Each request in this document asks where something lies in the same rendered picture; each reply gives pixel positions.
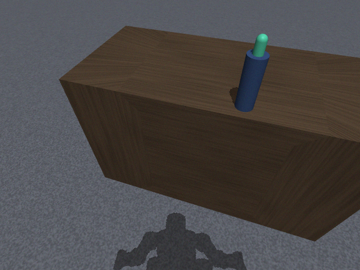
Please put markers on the bottle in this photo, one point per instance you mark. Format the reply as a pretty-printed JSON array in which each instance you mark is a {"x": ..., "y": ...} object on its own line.
[{"x": 255, "y": 64}]

